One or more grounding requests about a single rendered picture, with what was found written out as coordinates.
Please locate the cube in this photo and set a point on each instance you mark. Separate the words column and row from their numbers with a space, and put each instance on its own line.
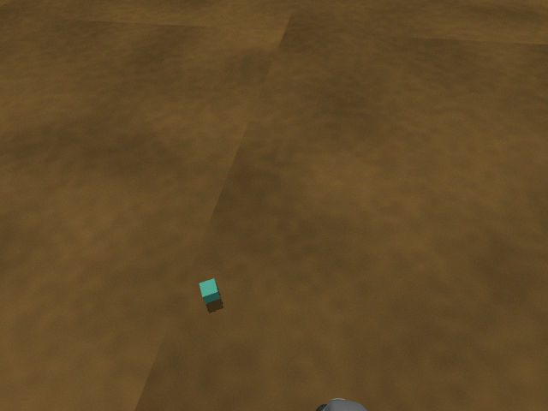
column 209, row 291

